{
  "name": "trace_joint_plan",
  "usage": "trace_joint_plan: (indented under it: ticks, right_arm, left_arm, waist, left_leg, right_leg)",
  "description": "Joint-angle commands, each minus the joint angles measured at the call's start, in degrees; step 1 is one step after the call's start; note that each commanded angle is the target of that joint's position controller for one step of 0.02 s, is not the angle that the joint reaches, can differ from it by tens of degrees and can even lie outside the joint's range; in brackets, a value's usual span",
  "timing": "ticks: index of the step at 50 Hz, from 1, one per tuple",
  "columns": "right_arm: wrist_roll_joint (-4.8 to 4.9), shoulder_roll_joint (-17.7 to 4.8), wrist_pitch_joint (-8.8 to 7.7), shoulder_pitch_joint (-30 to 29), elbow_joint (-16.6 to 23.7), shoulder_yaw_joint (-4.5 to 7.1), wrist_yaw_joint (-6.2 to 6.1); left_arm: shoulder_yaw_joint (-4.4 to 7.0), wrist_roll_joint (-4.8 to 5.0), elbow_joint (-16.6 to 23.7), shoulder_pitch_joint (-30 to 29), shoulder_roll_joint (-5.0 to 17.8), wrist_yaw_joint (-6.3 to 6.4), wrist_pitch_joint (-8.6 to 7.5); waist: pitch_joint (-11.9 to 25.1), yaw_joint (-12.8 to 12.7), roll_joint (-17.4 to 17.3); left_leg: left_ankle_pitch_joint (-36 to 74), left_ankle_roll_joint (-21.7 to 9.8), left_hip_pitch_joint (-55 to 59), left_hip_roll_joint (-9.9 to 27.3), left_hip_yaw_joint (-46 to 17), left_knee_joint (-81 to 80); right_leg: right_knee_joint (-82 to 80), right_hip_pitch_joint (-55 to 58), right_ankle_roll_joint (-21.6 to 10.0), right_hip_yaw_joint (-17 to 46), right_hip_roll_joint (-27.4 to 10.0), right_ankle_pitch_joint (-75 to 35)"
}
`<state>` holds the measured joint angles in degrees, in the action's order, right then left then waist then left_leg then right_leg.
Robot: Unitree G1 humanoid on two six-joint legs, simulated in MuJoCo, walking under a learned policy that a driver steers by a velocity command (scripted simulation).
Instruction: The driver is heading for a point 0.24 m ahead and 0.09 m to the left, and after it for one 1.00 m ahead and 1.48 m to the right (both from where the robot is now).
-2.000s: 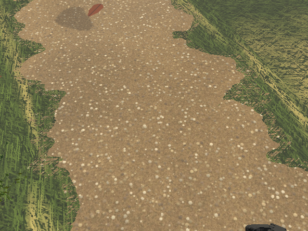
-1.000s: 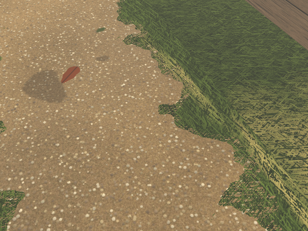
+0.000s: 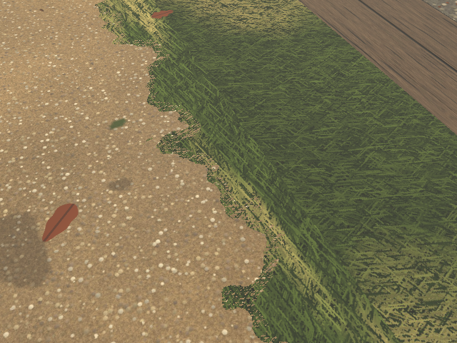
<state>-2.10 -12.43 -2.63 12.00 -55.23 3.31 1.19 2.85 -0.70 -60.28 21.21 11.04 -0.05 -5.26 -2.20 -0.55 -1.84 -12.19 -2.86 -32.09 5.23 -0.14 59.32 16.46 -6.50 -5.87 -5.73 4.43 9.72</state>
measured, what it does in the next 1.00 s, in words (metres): walks ahead, turning right: left foot, then right foot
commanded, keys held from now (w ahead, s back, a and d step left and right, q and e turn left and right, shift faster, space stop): w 0.04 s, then e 0.96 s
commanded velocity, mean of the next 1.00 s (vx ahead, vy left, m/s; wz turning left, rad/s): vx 0.14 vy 0.00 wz -0.44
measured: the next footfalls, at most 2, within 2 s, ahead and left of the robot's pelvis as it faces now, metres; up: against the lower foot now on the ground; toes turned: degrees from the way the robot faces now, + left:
left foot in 0.26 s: +0.29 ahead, +0.11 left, +0.00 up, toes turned -2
right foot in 0.72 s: +0.15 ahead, -0.08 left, +0.00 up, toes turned -24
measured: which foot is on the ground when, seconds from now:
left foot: up 0.00-0.24, down 0.26-0.72, up 0.74-1.00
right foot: down 0.00-0.28, up 0.30-0.70, down 0.72-1.00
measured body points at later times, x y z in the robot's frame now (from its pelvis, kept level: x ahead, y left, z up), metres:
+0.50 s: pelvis +0.16 +0.04 -0.01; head +0.19 +0.05 +0.44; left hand +0.27 +0.29 -0.16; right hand +0.21 -0.23 -0.13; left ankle +0.25 +0.11 -0.75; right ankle +0.12 -0.08 -0.67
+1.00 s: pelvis +0.14 +0.01 +0.00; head +0.15 -0.03 +0.45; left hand +0.36 +0.20 -0.11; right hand +0.10 -0.29 -0.14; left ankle +0.21 +0.13 -0.68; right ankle +0.12 -0.07 -0.75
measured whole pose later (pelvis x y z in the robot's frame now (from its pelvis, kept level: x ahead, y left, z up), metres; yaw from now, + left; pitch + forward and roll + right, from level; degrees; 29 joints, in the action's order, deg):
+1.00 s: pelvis +0.14 +0.01 +0.00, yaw -29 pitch +2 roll +1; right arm -1.2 -16.0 3.0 10.5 -46.8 4.3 -1.1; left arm 4.1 -0.5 -44.2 13.6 15.0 0.3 1.6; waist -1.9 -0.2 -1.8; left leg -20.7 2.5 -28.5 0.8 -0.8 56.2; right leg 23.9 -14.6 -4.5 4.2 4.5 10.4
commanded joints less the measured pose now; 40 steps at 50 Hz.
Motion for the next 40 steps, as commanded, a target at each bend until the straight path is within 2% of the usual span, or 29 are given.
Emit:
trace_joint_plan:
  ticks: [1, 2, 4, 6, 9, 11, 12, 13, 14, 15, 16, 17, 18, 19, 20, 22, 24, 27, 32, 34, 35, 36, 37, 38, 39, 40]
  right_arm:
    - [0.17, -1.8, 0.53, -1.4, 3.0, 0.12, 0.40]
    - [0.36, -1.7, 0.48, -3.8, 3.8, -0.02, 0.44]
    - [0.63, -0.7, 0.21, -7.3, 4.9, -0.53, 0.22]
    - [0.97, 0.0, -0.03, -8.4, 5.0, -1.02, -0.30]
    - [1.37, -1.7, -0.59, -9.3, 5.6, -0.89, -1.37]
    - [1.41, -4.0, -1.29, -4.6, 4.4, -0.22, -2.11]
    - [1.19, -5.1, -1.96, 0.6, 2.8, 0.29, -2.54]
    - [0.18, -7.6, -3.04, 6.6, 1.5, 1.03, -3.00]
    - [-1.04, -12.6, -3.59, 12.0, 2.3, 1.95, -3.20]
    - [1.31, -13.1, -2.30, 9.6, 3.9, 2.23, -2.51]
    - [2.17, -9.3, -1.14, 5.7, 5.7, 1.53, -2.24]
    - [2.01, -5.4, -0.63, 1.0, 6.7, 0.44, -2.55]
    - [1.51, -3.7, -0.17, -1.8, 7.1, -0.25, -3.21]
    - [1.25, -3.4, 0.08, -2.3, 7.0, -0.38, -3.95]
    - [0.88, -4.0, 0.23, -2.1, 6.8, -0.22, -4.29]
    - [0.64, -4.8, -0.07, -1.5, 7.0, -0.03, -4.28]
    - [0.47, -5.6, -0.21, -1.8, 7.3, 0.14, -4.16]
    - [0.40, -6.8, 0.37, -2.0, 7.6, 0.53, -3.98]
    - [0.21, -10.2, 1.99, -0.9, 8.0, 1.69, -3.14]
    - [0.51, -11.4, 2.65, -1.2, 8.2, 2.18, -2.94]
    - [0.57, -11.5, 3.09, -0.7, 8.0, 2.40, -2.78]
    - [0.37, -10.3, 3.84, 1.6, 7.2, 2.54, -2.38]
    - [0.73, -4.8, 4.50, 3.5, 9.4, 1.36, -1.91]
    - [0.47, -6.5, 5.24, -4.0, 11.8, 1.46, -2.83]
    - [1.17, -6.3, 5.62, -4.8, 12.2, 1.36, -2.84]
    - [1.67, -6.3, 5.38, -2.9, 11.4, 1.36, -2.68]
  left_arm:
    - [0.56, 0.07, 1.9, 2.3, 5.8, 0.13, -0.96]
    - [0.43, 0.08, 1.8, 3.2, 5.6, 0.12, -0.91]
    - [-0.05, 0.11, 1.2, 4.9, 5.0, 0.21, -0.85]
    - [-0.21, -0.01, 0.4, 6.7, 5.3, 0.43, -0.59]
    - [0.07, -0.46, 0.6, 6.7, 6.6, 0.85, 0.20]
    - [0.60, -0.64, 1.6, 4.3, 7.5, 1.24, 0.60]
    - [0.88, -0.19, 2.2, 2.5, 7.8, 1.27, 0.73]
    - [0.79, 0.85, 3.3, 1.8, 6.9, 1.24, 0.60]
    - [0.13, 2.11, 6.0, 4.3, 3.4, 1.65, 0.61]
    - [0.50, 3.11, 5.2, 11.8, 2.5, 2.46, 1.99]
    - [1.59, 1.13, 3.8, 10.6, 6.0, 2.67, 3.42]
    - [1.90, -0.21, 4.6, 5.9, 5.5, 2.00, 4.13]
    - [2.08, -0.83, 5.4, 3.4, 4.6, 1.35, 4.70]
    - [2.38, -1.36, 6.2, 1.8, 4.6, 0.82, 5.54]
    - [2.35, -1.62, 6.2, 2.6, 3.9, 0.51, 6.42]
    - [2.50, -1.27, 6.8, 3.0, 3.6, 0.43, 7.56]
    - [2.49, -1.26, 8.2, 0.8, 3.7, 0.35, 8.43]
    - [2.12, -1.28, 11.1, -4.0, 4.3, -0.52, 9.43]
    - [1.91, -0.55, 15.0, -8.0, 5.8, -1.69, 9.58]
    - [1.92, -0.34, 15.7, -6.7, 6.0, -1.82, 9.12]
    - [2.02, -0.33, 15.3, -4.4, 6.3, -1.70, 8.66]
    - [2.42, -0.51, 14.9, -2.8, 7.9, -1.43, 7.89]
    - [3.81, -0.81, 16.8, -3.9, 15.3, -0.72, 7.37]
    - [4.89, -1.11, 16.7, -2.3, 18.6, 0.12, 7.23]
    - [4.35, -1.09, 16.0, -3.2, 15.8, 0.78, 7.11]
    - [3.76, -0.70, 16.5, -6.7, 14.0, 0.96, 7.04]
  waist:
    - [-3.0, 1.0, 4.7]
    - [-3.3, 0.4, 4.7]
    - [-4.1, -0.2, 4.4]
    - [-2.7, -0.9, 5.4]
    - [-1.1, -1.3, 7.9]
    - [0.6, 0.7, 8.5]
    - [2.2, 3.1, 7.1]
    - [6.2, 5.1, 3.5]
    - [15.4, 4.7, -5.6]
    - [24.6, 2.5, -12.6]
    - [21.2, 1.4, -4.9]
    - [13.3, 0.7, -2.3]
    - [7.3, -0.5, -2.6]
    - [4.4, -1.1, -4.5]
    - [3.9, -1.6, -5.2]
    - [5.3, -2.4, -3.7]
    - [5.4, -2.5, -3.8]
    - [5.1, -1.4, -5.6]
    - [6.0, 0.5, -5.7]
    - [5.9, -0.2, -4.9]
    - [5.7, -1.2, -3.1]
    - [4.1, -1.6, 3.2]
    - [2.5, -0.2, 20.4]
    - [-2.2, -3.1, 15.8]
    - [-2.0, -1.1, 10.5]
    - [-1.9, 1.0, 9.5]
  left_leg:
    - [6.0, 1.5, -5.4, 1.5, 1.2, -5.5]
    - [7.7, 1.8, -5.8, 1.4, 1.6, -8.7]
    - [9.9, 2.3, -3.0, -0.2, 3.3, -15.4]
    - [11.3, 2.2, 0.9, -2.6, 4.6, -20.0]
    - [10.0, 1.4, 3.8, -5.0, 3.7, -23.6]
    - [7.5, 0.2, 9.3, -6.0, 2.0, -28.2]
    - [11.2, -0.5, 15.2, -6.4, 2.1, -34.0]
    - [26.7, -1.7, 26.6, -1.7, -0.4, -36.2]
    - [58.0, -5.5, 41.9, 15.5, -13.3, -30.3]
    - [67.5, -13.6, 47.0, 24.5, -22.1, -30.2]
    - [53.4, -13.6, 39.2, 21.6, -19.1, -33.5]
    - [39.1, -12.0, 31.0, 17.7, -14.1, -37.0]
    - [29.8, -10.2, 23.9, 14.5, -9.9, -40.5]
    - [24.8, -9.4, 19.4, 12.4, -6.7, -42.8]
    - [23.5, -9.5, 16.4, 11.4, -4.3, -43.5]
    - [22.4, -10.7, 15.1, 11.6, -2.1, -44.1]
    - [15.9, -11.0, 15.1, 12.1, -0.6, -45.0]
    - [5.7, -10.2, 15.2, 12.3, 1.3, -46.3]
    - [-1.4, -8.8, 16.3, 14.9, 3.0, -44.5]
    - [-2.9, -6.4, 15.6, 15.2, 4.4, -41.6]
    - [-2.8, -3.7, 13.2, 14.5, 6.3, -38.2]
    - [-6.2, 0.3, 9.8, 11.5, 9.7, -30.1]
    - [-21.6, 5.8, -3.3, 2.0, 15.5, -14.1]
    - [-23.0, 6.3, -5.0, -2.5, 5.6, -5.8]
    - [-17.9, 5.9, -3.5, -1.8, 1.6, -1.7]
    - [-12.6, 5.3, -2.9, -2.0, 0.5, -1.4]
  right_leg:
    - [-10.8, -0.6, -6.3, 11.7, -15.3, -11.2]
    - [-10.8, 0.1, -6.0, 11.0, -14.9, -12.3]
    - [-8.2, -0.1, -5.3, 9.1, -13.9, -26.4]
    - [-4.0, 1.4, -4.2, 7.4, -12.9, -37.4]
    - [2.2, 4.8, -3.9, 9.1, -12.9, -42.8]
    - [8.1, 6.0, -2.8, 11.7, -12.9, -42.6]
    - [14.2, 5.3, -1.6, 11.9, -11.4, -40.6]
    - [24.1, -0.5, 0.0, 10.7, -8.6, -30.9]
    - [40.6, -11.8, 1.5, 7.2, -3.2, 1.7]
    - [53.6, -18.9, 2.3, 6.0, 2.0, 29.6]
    - [57.3, -20.2, 2.5, 8.0, -1.3, 27.0]
    - [56.8, -21.6, 3.2, 7.9, -3.2, 22.9]
    - [54.6, -21.8, 4.0, 7.6, -4.9, 19.8]
    - [52.7, -21.1, 4.7, 7.5, -6.0, 17.2]
    - [53.4, -19.3, 5.4, 6.2, -5.4, 15.5]
    - [52.7, -18.7, 5.9, 5.6, -5.0, 14.3]
    - [48.5, -19.8, 6.0, 5.4, -5.9, 13.0]
    - [40.1, -19.1, 5.8, 4.2, -7.0, 11.2]
    - [29.0, -13.1, 4.3, 1.0, -6.0, 14.2]
    - [21.5, -8.6, 3.0, 0.1, -5.3, 12.6]
    - [15.0, -3.9, 2.0, 0.6, -4.6, 9.4]
    - [5.2, -1.2, 0.7, 7.2, -6.9, 7.4]
    - [-4.0, 1.0, -4.0, 31.8, -23.5, 5.0]
    - [-4.4, -8.4, -9.7, 35.0, -26.9, -6.6]
    - [-2.4, -8.6, -9.3, 28.4, -22.7, -8.4]
    - [-1.8, -9.1, -7.3, 23.9, -18.9, -7.1]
